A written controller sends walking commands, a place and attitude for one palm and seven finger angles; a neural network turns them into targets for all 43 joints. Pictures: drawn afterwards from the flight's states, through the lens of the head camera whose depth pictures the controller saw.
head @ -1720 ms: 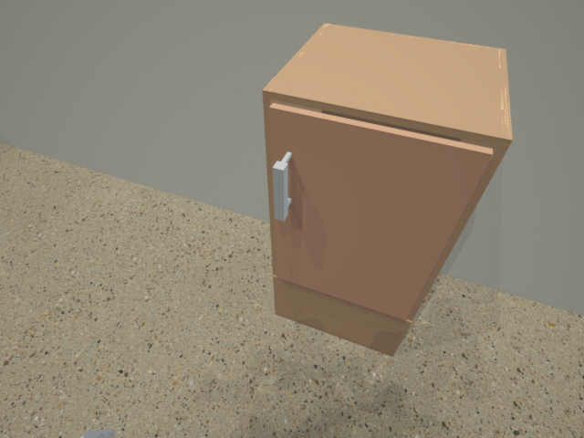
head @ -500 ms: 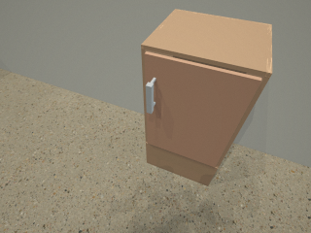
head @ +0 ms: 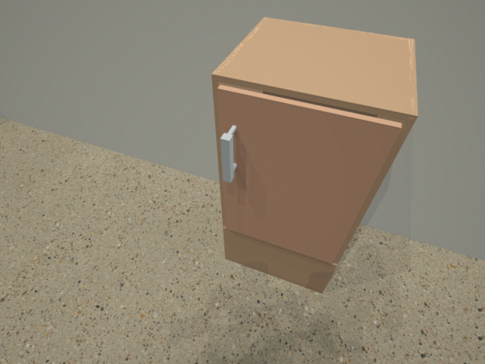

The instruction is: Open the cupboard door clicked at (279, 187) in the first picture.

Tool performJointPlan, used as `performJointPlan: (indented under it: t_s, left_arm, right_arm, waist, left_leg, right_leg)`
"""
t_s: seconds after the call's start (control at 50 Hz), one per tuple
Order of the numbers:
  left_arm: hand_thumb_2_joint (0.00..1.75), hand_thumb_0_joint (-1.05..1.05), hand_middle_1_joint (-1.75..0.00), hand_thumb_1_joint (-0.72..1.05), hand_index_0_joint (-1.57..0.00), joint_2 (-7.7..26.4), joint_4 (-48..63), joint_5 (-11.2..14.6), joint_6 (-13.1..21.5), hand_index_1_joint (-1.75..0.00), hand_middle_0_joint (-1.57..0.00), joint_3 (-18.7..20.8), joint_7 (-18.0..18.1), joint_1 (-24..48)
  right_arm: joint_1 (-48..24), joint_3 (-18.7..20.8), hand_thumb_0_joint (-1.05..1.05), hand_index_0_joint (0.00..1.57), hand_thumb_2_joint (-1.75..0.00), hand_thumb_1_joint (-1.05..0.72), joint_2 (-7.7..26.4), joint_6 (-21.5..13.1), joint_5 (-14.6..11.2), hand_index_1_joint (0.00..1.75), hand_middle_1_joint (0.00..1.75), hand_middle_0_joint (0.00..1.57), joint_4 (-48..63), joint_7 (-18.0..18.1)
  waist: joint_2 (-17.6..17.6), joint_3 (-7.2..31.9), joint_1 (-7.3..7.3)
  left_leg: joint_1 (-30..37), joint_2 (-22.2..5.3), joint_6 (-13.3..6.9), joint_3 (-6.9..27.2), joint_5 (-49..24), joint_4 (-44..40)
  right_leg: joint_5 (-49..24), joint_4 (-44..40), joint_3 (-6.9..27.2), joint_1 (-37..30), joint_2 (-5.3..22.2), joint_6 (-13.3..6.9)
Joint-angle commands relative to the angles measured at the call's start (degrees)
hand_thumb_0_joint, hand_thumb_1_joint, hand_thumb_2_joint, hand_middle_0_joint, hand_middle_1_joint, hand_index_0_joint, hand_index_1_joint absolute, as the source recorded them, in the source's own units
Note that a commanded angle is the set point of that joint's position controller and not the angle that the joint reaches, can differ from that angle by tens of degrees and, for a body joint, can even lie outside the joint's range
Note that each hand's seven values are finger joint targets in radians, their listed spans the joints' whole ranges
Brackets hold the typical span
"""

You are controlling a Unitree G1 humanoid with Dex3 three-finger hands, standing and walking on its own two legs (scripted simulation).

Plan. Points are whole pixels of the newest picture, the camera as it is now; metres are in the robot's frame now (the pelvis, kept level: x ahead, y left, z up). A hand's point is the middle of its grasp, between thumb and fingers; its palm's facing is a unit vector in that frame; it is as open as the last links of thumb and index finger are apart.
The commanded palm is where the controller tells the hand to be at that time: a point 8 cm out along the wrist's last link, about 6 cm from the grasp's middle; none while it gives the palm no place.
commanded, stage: shuffle to correct the standing spot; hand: left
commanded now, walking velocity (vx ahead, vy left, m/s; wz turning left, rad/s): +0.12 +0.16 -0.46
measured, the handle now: (230, 154) +0.62 +0.08 -0.05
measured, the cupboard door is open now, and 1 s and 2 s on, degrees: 0 0 0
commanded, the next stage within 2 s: come to a stop and stand still in 0.34 s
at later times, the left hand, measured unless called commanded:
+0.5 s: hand (152, 357) +0.17 +0.19 -0.18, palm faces -0.17 -0.96 -0.22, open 7.4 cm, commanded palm none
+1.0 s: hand out of the picture +0.15 +0.24 -0.18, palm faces -0.21 -0.96 -0.20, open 7.4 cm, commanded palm none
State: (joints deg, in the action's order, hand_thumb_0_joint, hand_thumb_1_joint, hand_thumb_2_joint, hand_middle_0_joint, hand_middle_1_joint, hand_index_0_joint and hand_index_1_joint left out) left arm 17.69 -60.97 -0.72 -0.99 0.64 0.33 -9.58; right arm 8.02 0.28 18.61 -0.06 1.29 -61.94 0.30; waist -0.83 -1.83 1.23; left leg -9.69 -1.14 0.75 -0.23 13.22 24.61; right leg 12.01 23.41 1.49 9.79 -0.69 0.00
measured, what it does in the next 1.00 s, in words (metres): steps on the spot: right foot, then left foot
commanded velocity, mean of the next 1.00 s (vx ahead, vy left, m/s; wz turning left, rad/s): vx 0.00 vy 0.00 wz -0.14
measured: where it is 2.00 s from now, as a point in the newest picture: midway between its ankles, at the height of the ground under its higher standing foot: outside the picture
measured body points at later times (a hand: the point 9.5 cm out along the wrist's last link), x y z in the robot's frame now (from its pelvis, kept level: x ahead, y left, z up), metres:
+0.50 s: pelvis +0.06 +0.03 -0.02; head +0.08 +0.02 +0.43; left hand +0.18 +0.25 -0.16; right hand -0.05 -0.17 -0.18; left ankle +0.01 +0.13 -0.72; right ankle +0.07 -0.07 -0.74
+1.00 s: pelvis +0.05 +0.06 +0.00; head +0.08 +0.07 +0.45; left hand +0.16 +0.29 -0.16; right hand +0.02 -0.17 -0.15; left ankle +0.12 +0.18 -0.74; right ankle +0.01 -0.05 -0.72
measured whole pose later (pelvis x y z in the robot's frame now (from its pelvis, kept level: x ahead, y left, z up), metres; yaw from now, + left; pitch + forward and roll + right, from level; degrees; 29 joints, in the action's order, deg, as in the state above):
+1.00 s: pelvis +0.05 +0.06 +0.00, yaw -15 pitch -1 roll -1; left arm 11.6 -57.3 -0.9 -3.6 3.8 0.1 -12.2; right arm 14.1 2.5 9.0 0.1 2.3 -59.0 2.5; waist 0.6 -3.4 -1.0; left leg -15.7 -4.7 0.9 -3.6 11.1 27.6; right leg 26.0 41.8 -2.6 17.1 0.2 1.1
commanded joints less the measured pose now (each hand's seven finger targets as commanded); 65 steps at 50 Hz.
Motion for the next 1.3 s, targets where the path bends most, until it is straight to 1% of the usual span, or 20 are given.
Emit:
performJointPlan:
  t_s: [0.0,0.08,0.14,0.2,0.38,0.4,0.42,0.44,0.5,0.66,0.7,0.72,0.84,0.92,0.98,1.0,1.04,1.06,1.14,1.28]
  left_arm:
    - [0.90,0.00,-0.30,0.90,-0.20,10.3,4.9,-0.4,0.0,-0.30,-0.20,3.1,0.6,-2.5]
    - [0.90,0.00,-0.30,0.90,-0.20,8.5,7.1,-0.4,-0.2,-0.30,-0.20,4.0,0.8,-3.3]
    - [0.90,0.00,-0.30,0.90,-0.20,2.2,9.9,-0.7,-0.6,-0.30,-0.20,2.9,0.4,-1.2]
    - [0.90,0.00,-0.30,0.90,-0.20,0.2,9.9,-0.8,-0.1,-0.30,-0.20,2.8,0.3,-0.3]
    - [0.90,0.00,-0.30,0.90,-0.20,-3.5,7.3,-0.9,0.2,-0.30,-0.20,3.1,0.1,-7.8]
    - [0.90,0.00,-0.30,0.90,-0.20,-0.9,6.2,-1.1,0.8,-0.30,-0.20,3.8,0.6,-11.6]
    - [0.90,0.00,-0.30,0.90,-0.20,4.1,5.2,-1.2,1.6,-0.30,-0.20,4.9,1.4,-15.9]
    - [0.90,0.00,-0.30,0.90,-0.20,4.6,4.5,0.0,1.5,-0.30,-0.20,4.6,1.6,-17.5]
    - [0.90,0.00,-0.30,0.90,-0.20,1.2,7.2,-0.8,0.8,-0.30,-0.20,4.0,2.5,-6.2]
    - [0.90,0.00,-0.30,0.90,-0.20,-0.4,8.5,-0.7,-0.4,-0.30,-0.20,3.9,1.5,-2.2]
    - [0.90,0.00,-0.30,0.90,-0.20,-4.5,9.6,-0.1,-0.9,-0.30,-0.20,3.3,1.2,-4.0]
    - [0.90,0.00,-0.30,0.90,-0.20,-4.3,9.6,-0.3,-0.9,-0.30,-0.20,3.4,1.0,-2.8]
    - [0.90,0.00,-0.30,0.90,-0.20,-4.1,7.4,-0.6,-1.2,-0.30,-0.20,3.6,0.0,-3.6]
    - [0.90,0.00,-0.30,0.90,-0.20,-4.4,7.5,-0.3,-1.3,-0.30,-0.20,3.2,-0.3,-3.3]
    - [0.90,0.00,-0.30,0.90,-0.20,-4.5,5.2,-0.2,-0.7,-0.30,-0.20,3.1,-0.1,-8.4]
    - [0.90,0.00,-0.30,0.90,-0.20,-3.2,4.3,-0.4,-0.3,-0.30,-0.20,3.2,0.2,-9.9]
    - [0.90,0.00,-0.30,0.90,-0.20,2.6,4.2,-0.7,0.4,-0.30,-0.20,3.5,1.0,-8.6]
    - [0.90,0.00,-0.30,0.90,-0.20,1.6,4.1,-0.7,0.8,-0.30,-0.20,3.3,1.1,-8.1]
    - [0.90,0.00,-0.30,0.90,-0.20,-1.1,2.7,0.0,1.1,-0.30,-0.20,2.0,1.1,-3.9]
    - [0.90,0.00,-0.30,0.90,-0.20,-2.7,-0.8,0.1,0.9,-0.30,-0.20,1.4,1.2,-8.5]
  right_arm:
    - [5.3,1.5,0.00,0.20,-0.90,-0.90,4.2,0.1,-0.1,0.30,0.30,0.20,4.0,0.3]
    - [9.1,2.2,0.00,0.20,-0.90,-0.90,3.2,-0.6,-0.2,0.30,0.30,0.20,5.3,0.5]
    - [15.0,3.4,0.00,0.20,-0.90,-0.90,7.0,-0.9,0.1,0.30,0.30,0.20,5.0,0.9]
    - [14.3,2.7,0.00,0.20,-0.90,-0.90,3.4,-1.2,0.3,0.30,0.30,0.20,5.8,1.4]
    - [14.6,2.6,0.00,0.20,-0.90,-0.90,0.2,-1.4,-0.4,0.30,0.30,0.20,2.7,2.0]
    - [14.5,2.6,0.00,0.20,-0.90,-0.90,-1.3,-1.5,-0.9,0.30,0.30,0.20,2.9,1.8]
    - [14.4,2.3,0.00,0.20,-0.90,-0.90,-4.0,-1.5,-1.2,0.30,0.30,0.20,4.4,1.5]
    - [11.9,2.7,0.00,0.20,-0.90,-0.90,-3.8,-0.9,-0.8,0.30,0.30,0.20,5.4,1.8]
    - [10.6,2.9,0.00,0.20,-0.90,-0.90,-6.1,0.8,-0.7,0.30,0.30,0.20,4.0,1.8]
    - [17.6,2.7,0.00,0.20,-0.90,-0.90,-8.7,-0.1,-0.6,0.30,0.30,0.20,2.2,1.6]
    - [15.8,3.4,0.00,0.20,-0.90,-0.90,-2.4,-1.1,0.2,0.30,0.30,0.20,4.1,2.0]
    - [13.7,3.7,0.00,0.20,-0.90,-0.90,-0.2,-1.1,0.6,0.30,0.30,0.20,4.9,2.3]
    - [10.8,4.2,0.00,0.20,-0.90,-0.90,0.8,-0.7,0.9,0.30,0.30,0.20,4.8,3.1]
    - [11.2,4.8,0.00,0.20,-0.90,-0.90,2.0,0.0,0.8,0.30,0.30,0.20,4.2,3.0]
    - [9.2,4.8,0.00,0.20,-0.90,-0.90,1.7,0.3,0.3,0.30,0.30,0.20,4.2,2.5]
    - [9.4,4.7,0.00,0.20,-0.90,-0.90,0.1,0.3,-0.2,0.30,0.30,0.20,4.0,2.3]
    - [7.2,2.9,0.00,0.20,-0.90,-0.90,-6.2,0.7,-0.6,0.30,0.30,0.20,5.8,1.6]
    - [4.8,2.6,0.00,0.20,-0.90,-0.90,-6.4,1.2,-0.3,0.30,0.30,0.20,6.1,1.5]
    - [11.0,2.0,0.00,0.20,-0.90,-0.90,-6.7,0.9,-0.2,0.30,0.30,0.20,0.6,1.4]
    - [10.8,1.4,0.00,0.20,-0.90,-0.90,-6.3,0.2,-0.2,0.30,0.30,0.20,-1.5,1.7]
  waist:
    - [8.2,-1.2,-0.84]
    - [5.8,-0.7,-1.82]
    - [-13.4,-1.8,-4.04]
    - [-4.9,-2.7,-2.55]
    - [-2.0,-0.3,1.57]
    - [2.3,1.9,3.18]
    - [13.4,4.5,3.84]
    - [9.5,4.1,3.71]
    - [7.6,-0.3,0.12]
    - [7.2,1.7,-3.39]
    - [-8.8,-0.4,-1.97]
    - [-9.4,-1.7,-2.07]
    - [-7.8,2.7,-2.65]
    - [-9.9,3.9,-3.59]
    - [-8.0,5.0,-1.29]
    - [-4.9,4.6,-0.81]
    - [11.9,0.6,-1.22]
    - [11.2,0.6,-0.32]
    - [6.6,-1.7,-3.70]
    - [0.0,-4.9,-1.55]
  left_leg:
    - [-4.8,-1.5,0.3,-2.0,6.5,3.9]
    - [0.0,-2.6,-0.3,-2.3,5.0,0.0]
    - [9.3,-16.2,-7.5,13.0,1.2,-11.5]
    - [9.1,-17.7,-13.4,9.3,-15.0,-9.1]
    - [1.8,-13.0,-7.2,-4.9,-27.2,3.5]
    - [-4.2,-10.7,-4.4,-7.3,-21.2,12.0]
    - [-16.7,-3.4,-0.5,-11.7,1.1,25.6]
    - [-18.1,-1.8,0.3,-5.9,20.4,32.8]
    - [-16.4,-4.4,0.3,0.3,15.6,35.7]
    - [1.6,-2.0,0.5,-4.0,-1.5,4.0]
    - [-4.4,-15.2,-5.6,12.5,-7.5,-7.0]
    - [-8.8,-18.8,-8.8,17.4,-8.8,-9.7]
    - [2.9,-16.9,-10.5,10.2,-26.1,-5.7]
    - [3.7,-17.0,-9.9,9.1,-25.3,-5.0]
    - [-0.9,-13.7,-6.9,6.3,-18.1,-1.7]
    - [-5.0,-11.0,-4.5,4.4,-11.4,0.7]
    - [-13.9,-2.4,0.7,-3.7,10.2,8.9]
    - [-10.4,-3.2,0.5,-1.7,13.3,12.0]
    - [-1.6,-3.6,-0.3,-0.6,-0.6,5.3]
    - [-3.8,-4.4,-0.3,1.0,1.3,-3.1]
  right_leg:
    - [7.7,-9.0,17.4,3.1,13.3,-6.3]
    - [3.5,-3.0,14.6,7.2,10.6,-6.0]
    - [15.4,19.9,-1.9,22.0,-1.1,-0.5]
    - [18.9,34.6,-1.7,24.8,3.6,-0.6]
    - [0.1,6.6,-7.6,1.4,2.2,-1.2]
    - [-6.9,2.6,-1.3,-7.4,7.0,-3.1]
    - [-22.6,-2.2,18.2,-15.1,21.3,-9.8]
    - [-30.8,-4.2,20.0,-11.5,26.1,-15.6]
    - [-17.1,-5.5,13.2,2.6,20.7,-14.0]
    - [-2.5,2.4,2.0,13.0,10.0,-4.9]
    - [10.0,10.5,-3.7,13.0,2.2,0.4]
    - [12.4,15.7,-4.7,10.9,0.6,1.2]
    - [16.2,28.1,-1.9,16.0,1.5,1.6]
    - [16.1,19.5,-3.1,11.5,1.6,1.4]
    - [4.2,3.3,-5.3,1.0,0.8,1.0]
    - [-0.7,-3.3,-3.6,-3.9,2.2,0.8]
    - [-2.4,-9.9,10.4,-2.0,16.8,-5.4]
    - [1.3,-10.9,11.3,4.1,17.5,-7.8]
    - [6.0,-6.8,4.0,9.8,10.3,-5.0]
    - [10.4,-7.7,2.3,7.0,6.7,-1.5]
